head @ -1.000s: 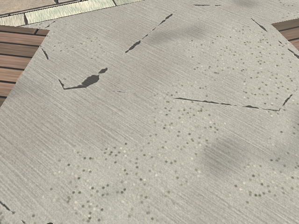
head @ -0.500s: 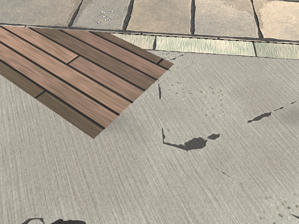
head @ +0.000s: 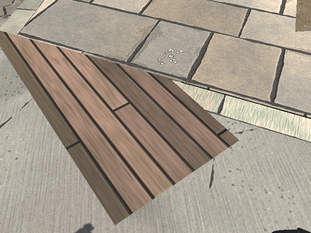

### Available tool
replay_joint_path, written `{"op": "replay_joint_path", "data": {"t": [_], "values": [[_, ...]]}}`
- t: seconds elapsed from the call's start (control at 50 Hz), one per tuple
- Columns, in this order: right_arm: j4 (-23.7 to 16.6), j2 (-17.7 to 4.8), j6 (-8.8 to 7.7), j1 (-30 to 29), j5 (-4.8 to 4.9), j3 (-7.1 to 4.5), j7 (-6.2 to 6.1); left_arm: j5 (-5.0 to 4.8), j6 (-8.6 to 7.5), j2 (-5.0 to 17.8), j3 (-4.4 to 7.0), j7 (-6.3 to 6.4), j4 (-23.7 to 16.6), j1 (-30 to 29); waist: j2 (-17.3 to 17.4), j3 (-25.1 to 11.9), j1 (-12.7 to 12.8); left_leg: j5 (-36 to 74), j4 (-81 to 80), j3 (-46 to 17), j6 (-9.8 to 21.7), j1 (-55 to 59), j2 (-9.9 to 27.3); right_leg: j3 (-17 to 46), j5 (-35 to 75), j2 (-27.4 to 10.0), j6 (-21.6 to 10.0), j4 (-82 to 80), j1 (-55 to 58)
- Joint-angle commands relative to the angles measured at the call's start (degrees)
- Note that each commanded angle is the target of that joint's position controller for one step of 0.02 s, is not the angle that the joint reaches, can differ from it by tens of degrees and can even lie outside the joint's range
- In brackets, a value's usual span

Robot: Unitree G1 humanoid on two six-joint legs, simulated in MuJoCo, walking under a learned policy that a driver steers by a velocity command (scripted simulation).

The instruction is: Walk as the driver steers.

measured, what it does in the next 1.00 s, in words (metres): walks ahead, turning right: left foot, then right foot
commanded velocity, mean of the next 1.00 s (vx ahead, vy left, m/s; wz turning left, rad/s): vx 1.00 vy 0.00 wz -0.60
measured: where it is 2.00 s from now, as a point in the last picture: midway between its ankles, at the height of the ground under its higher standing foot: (260, 60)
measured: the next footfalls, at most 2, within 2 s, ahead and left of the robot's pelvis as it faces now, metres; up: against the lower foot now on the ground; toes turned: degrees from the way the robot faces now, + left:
left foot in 0.20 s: +0.37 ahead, +0.14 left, +0.00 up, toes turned -11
right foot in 0.64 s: +0.70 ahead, -0.20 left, +0.00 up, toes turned -35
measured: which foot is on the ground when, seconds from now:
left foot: up 0.00-0.18, down 0.20-0.62, up 0.64-1.00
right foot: down 0.00-0.20, up 0.22-0.62, down 0.64-1.00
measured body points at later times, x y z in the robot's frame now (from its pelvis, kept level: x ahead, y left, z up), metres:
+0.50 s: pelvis +0.44 -0.02 -0.01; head +0.46 -0.03 +0.44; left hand +0.77 +0.13 -0.07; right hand +0.28 -0.29 -0.13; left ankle +0.33 +0.14 -0.74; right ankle +0.55 -0.17 -0.67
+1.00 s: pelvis +0.86 -0.25 -0.02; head +0.89 -0.26 +0.43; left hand +1.02 -0.02 -0.15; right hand +0.90 -0.56 -0.10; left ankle +1.13 -0.30 -0.70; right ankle +0.67 -0.18 -0.74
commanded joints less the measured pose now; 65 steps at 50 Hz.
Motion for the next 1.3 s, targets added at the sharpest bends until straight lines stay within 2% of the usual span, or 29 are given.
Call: {"op": "replay_joint_path", "data": {"t": [0.02, 0.08, 0.14, 0.18, 0.2, 0.22, 0.24, 0.28, 0.38, 0.5, 0.56, 0.6, 0.62, 0.64, 0.66, 0.68, 0.72, 0.78, 0.86, 0.94, 1.0, 1.04, 1.08, 1.1, 1.12, 1.16, 1.18, 1.24, 1.3], "values": [[-7.44, -2.6, -0.63, -4.85, 0.27, 1.08, 0.99, -0.22, -1.45, 5.94, 1.25, 0.33, -4.32, -3.41, -4.89, 4.29, -4.13, 4.92, -14.68, 0.19, -2.94, -4.41, 3.63, 20.78, 1.23, -12.72, -11.58, -16.18, -4.47], [-8.45, -1.92, -0.78, -8.49, 2.25, 1.84, 1.56, -1.01, -1.57, 8.64, 2.5, -0.56, -5.02, -4.56, -5.85, 3.5, -3.01, 18.1, -26.43, 3.42, -3.56, 13.54, 0.76, 17.26, 8.29, -11.18, -8.98, -19.62, -13.62], [-7.91, -4.67, -0.89, -7.47, 2.16, 0.62, 0.14, -1.72, -1.42, 9.21, 2.85, -0.82, -4.02, -1.53, -4.31, 1.17, -2.86, 17.86, -32.61, 2.78, -2.75, 17.35, -0.06, 17.08, 20.13, -12.16, -6.43, -11.82, -4.95], [-4.67, -7.1, -1.34, 3.04, 1.47, -1.08, -1.42, -1.71, -1.18, 10.49, 3.22, -0.85, -3.45, -0.82, -1.3, -6.25, -7.82, 11.65, -35.14, 3.44, -1.26, 31.08, -1.32, 13.37, 32.12, -8.19, -4.03, 7.5, -4.11], [-3.52, -10.36, -1.72, 12.78, 0.77, -2.53, -2.67, -2.03, -1.69, 9.07, 2.92, -0.98, -4.44, -2.37, 0.56, -11.84, -12.77, 2.41, -35.94, -4.72, 0.79, 43.34, 7.16, 11.1, 24.31, -5.67, -2.66, 23.09, -12.31], [-2.61, -14.27, -1.49, 21.17, -0.63, -3.89, -3.74, -2.52, -2.11, 0.64, 0.99, -0.44, -6.37, -1.42, 10.28, -19.45, -13.36, -17.54, -40.31, -25.3, 3.58, 55.89, 24.14, 5.81, -12.12, -1.78, -2.32, 40.88, -24.28], [-2.16, -15.85, -0.61, 19.03, 0.49, -4.72, -3.7, -2.8, -1.25, 1.6, 0.33, -0.22, -8.88, 0.23, 17.12, -22.35, -10.27, -29.62, -49.37, -47.26, 8.26, 53.74, 29.42, 1.85, -13.16, -2.71, -2.58, 51.73, -32.48], [-2.29, -5.73, -0.75, 11.71, 1.54, -2.92, -3.14, -0.25, 0.43, 3.77, 0.82, -0.72, -8.12, -9.02, 3.23, -5.3, -9.08, -17.13, -49.68, -28.63, 6.94, 39.23, 22.58, 0.18, -4.55, -8.68, -2.46, 52.13, -36.67], [3.54, -2.06, -2.86, 14.16, 3.32, -2.29, -2.06, 1.03, 3.73, -0.53, -0.13, -3.25, -12.47, -17.33, 4.49, 2.85, -4.57, 13.98, -54.05, -4.74, 3.71, 29.28, 17.42, -0.75, -1.61, -13.14, -0.74, 47.9, -37.46], [5.84, -5.66, -3.72, 12.32, 3.14, -2.95, -2.3, 0.76, 3.6, 0.1, -1.96, -5.83, -18.57, -29.1, 1.21, 6.82, -2.62, 34.89, -59.35, 16.15, 0.22, 22.62, 11.65, -10.63, 14.82, -9.89, -3.23, 24.21, -24.23], [6.11, -10.82, -2.58, 15.95, 3.06, -4.11, -3.01, 0.56, 3.38, 3.12, -1.22, -5.23, -16.81, -24.83, 3.26, 1.79, 0.42, 73.28, -46.36, 18.21, -1.06, 30.4, 12.78, -15.98, 10.75, -2.69, -6.19, 20.16, -13.04], [4.48, -14.09, -0.57, 12.75, 2.53, -5.01, -3.53, 0.73, 3.08, 7.4, 0.89, -3.99, -11.81, -6.47, 4.62, -7.72, 10.13, 79.82, -21.41, 16.5, -0.17, 26.88, 15.29, -12.94, 5.19, -0.01, -9.31, 19.04, 7.23], [4.06, -13.22, -0.03, 12.31, 1.96, -4.92, -3.14, 0.67, 3.11, 10.18, 2.64, -2.55, -8.08, 2.77, 0.69, -11.51, 12.95, 59.38, -1.78, 16.3, -0.74, 16.46, 12.49, -8.36, 2.24, -0.05, -10.98, 15.53, 22.36], [2.56, -5.21, -0.28, 12.34, 1.12, -3.01, -1.97, -0.76, 4.01, 14.89, 4.14, -1.07, -8.24, -1.86, -13.6, -7.09, 6.81, -3.55, 22.29, 15.7, -2.49, -0.84, 1.08, 6.78, 2.75, -8.89, -13.18, 12.95, 26.59], [-4.73, -6.15, -1.36, 16.14, 2.69, -2.48, -1.98, 0.99, 4.69, 21.31, 5.09, -1.06, -12.09, -5.26, -17.28, -19.7, 2.1, -10.37, 35.48, 3.3, -4.17, -19.0, -2.55, 39.68, -2.4, -20.97, -25.45, 1.08, 41.8], [-5.35, -8.92, -2.81, 9.65, 2.06, -2.29, -1.91, 0.46, 4.87, 18.31, 5.09, -0.22, -12.68, -3.87, -5.55, -17.41, 5.11, -3.86, 31.18, -2.58, -3.73, -22.63, 1.15, 44.23, -10.18, -21.68, -23.8, -7.22, 37.88], [-4.1, -7.52, -2.93, 8.73, 1.79, -1.46, -2.17, 0.34, 3.27, 12.18, 3.34, 0.75, -10.18, -7.64, 3.54, -2.55, -1.69, -0.21, 17.77, -1.55, -3.61, -16.76, 6.39, 33.11, -2.36, -18.51, -18.8, -9.26, 16.77], [-1.32, -4.91, 0.93, 13.4, 0.53, -0.62, -1.4, 0.27, 0.0, 6.08, 0.51, 0.76, -9.36, -10.7, 3.95, 1.31, -7.23, -2.88, 6.38, 0.05, -4.61, -4.06, 9.96, 19.01, 8.06, -13.86, -15.78, -11.72, -2.8], [-5.51, -1.38, 1.29, 0.3, 2.89, 0.66, 0.09, -0.42, -2.71, 6.41, 0.74, -0.97, -7.06, -8.09, 0.03, 6.7, -3.32, 18.19, -15.18, 4.45, -1.73, -4.13, 10.51, 4.31, 18.61, -8.28, -10.26, -17.99, -4.95], [-5.14, -1.31, 0.69, -4.22, 4.69, 0.3, 1.38, -0.73, -4.25, 7.51, 0.62, -0.81, -4.66, -4.82, -0.71, 7.05, -0.81, 34.03, -28.83, 6.74, 2.88, 0.84, 5.98, -2.63, 28.41, -11.64, -5.4, -25.06, 4.88], [-3.43, -3.92, 0.63, -2.76, 3.85, -0.95, 1.34, 0.42, -3.54, 9.48, 0.77, 0.7, -3.75, -3.92, -3.79, 2.61, -2.19, 26.75, -31.02, 10.91, 4.81, 2.37, -1.29, -7.77, 60.02, -13.21, -1.64, -16.48, 18.79], [-0.61, -6.6, 1.19, 7.21, 3.55, -2.17, 0.9, 2.31, -1.88, 11.11, 1.17, 2.23, -3.98, -5.34, -8.05, -3.76, -7.91, 16.83, -29.13, 12.55, 6.62, 10.63, -5.94, -9.43, 80.34, -15.75, 0.31, 0.45, 22.81], [6.34, -11.05, 1.88, 31.18, 3.23, -4.86, -0.19, 3.02, -0.47, 11.94, 1.41, 3.02, -6.06, -12.08, -5.9, -11.23, -20.67, 7.54, -31.56, 6.42, 11.16, 33.5, -4.22, -11.8, 70.61, -13.23, 1.02, 38.62, 9.03], [6.94, -17.59, 2.54, 29.65, 2.02, -6.93, -0.69, 0.81, -1.37, 2.62, -0.87, 1.32, -9.24, -6.82, 14.51, -13.39, -11.94, -1.37, -30.88, -22.66, 22.36, 54.79, 11.27, -8.91, 3.5, -2.59, 5.23, 66.21, -23.85], [5.11, -15.03, 2.86, 25.06, 3.75, -6.76, -0.26, 1.39, -2.95, 4.52, -1.52, 1.07, -11.68, -11.85, 9.3, -18.84, -12.67, -4.12, -44.33, -45.37, 24.7, 55.93, 15.18, -0.1, -11.26, 0.85, 4.22, 71.4, -33.06], [5.58, -10.92, 2.46, 21.26, 3.92, -6.12, -0.6, 1.42, -4.42, 5.28, -2.65, 0.64, -13.84, -16.99, -4.23, -6.27, -8.73, -1.91, -49.52, -35.87, 19.98, 40.52, 13.39, 3.16, -3.78, -6.79, 2.46, 59.86, -33.11], [5.95, -9.31, 2.22, 20.22, 3.85, -5.61, -1.0, 2.09, -4.0, 4.66, -2.99, 0.41, -14.26, -18.03, -5.87, -1.65, -6.42, 1.48, -50.51, -30.89, 18.0, 31.88, 10.72, 2.36, -4.23, -8.52, 2.59, 55.23, -30.52], [5.91, -8.39, 0.74, 18.28, 4.08, -4.75, -1.14, 3.81, -0.42, 3.32, -3.94, -0.09, -15.7, -17.42, -3.55, 3.19, -1.68, 5.05, -53.65, -22.55, 16.77, 16.19, 4.38, 0.19, -7.59, -11.02, 5.1, 44.35, -24.94], [5.16, -9.67, -0.09, 17.84, 4.25, -5.38, -1.04, 2.58, -0.12, 2.36, -5.03, -1.05, -20.28, -27.87, -1.15, 7.3, -3.92, 10.92, -58.18, -18.73, 15.67, 6.55, 0.89, -3.8, 4.07, -11.22, 7.13, 27.22, -20.55]]}}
